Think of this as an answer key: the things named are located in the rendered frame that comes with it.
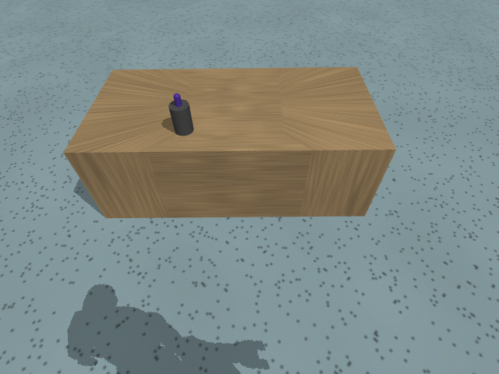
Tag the bottle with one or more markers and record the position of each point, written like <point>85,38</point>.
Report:
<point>181,116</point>

